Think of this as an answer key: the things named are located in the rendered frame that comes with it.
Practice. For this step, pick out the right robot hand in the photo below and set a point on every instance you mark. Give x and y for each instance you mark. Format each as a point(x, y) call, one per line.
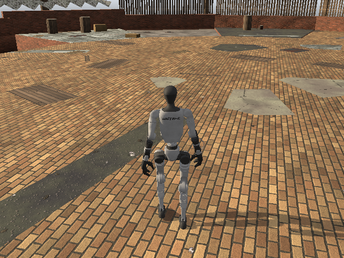
point(199, 159)

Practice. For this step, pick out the left robot upper arm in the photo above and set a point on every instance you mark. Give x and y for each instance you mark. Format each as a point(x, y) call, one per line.
point(152, 124)

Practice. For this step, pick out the left robot forearm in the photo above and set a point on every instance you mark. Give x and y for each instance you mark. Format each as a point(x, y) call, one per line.
point(147, 149)

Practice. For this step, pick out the robot left shin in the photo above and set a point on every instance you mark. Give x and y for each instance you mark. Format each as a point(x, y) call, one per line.
point(160, 192)

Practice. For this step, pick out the right robot foot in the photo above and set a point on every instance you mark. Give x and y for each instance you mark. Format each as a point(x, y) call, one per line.
point(183, 224)

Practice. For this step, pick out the right robot upper arm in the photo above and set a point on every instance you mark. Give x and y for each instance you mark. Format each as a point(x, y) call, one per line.
point(190, 122)

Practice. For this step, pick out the right robot forearm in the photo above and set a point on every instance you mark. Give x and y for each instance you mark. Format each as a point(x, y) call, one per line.
point(196, 144)

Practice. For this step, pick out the left robot hand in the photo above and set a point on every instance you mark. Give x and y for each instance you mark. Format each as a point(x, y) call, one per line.
point(144, 169)

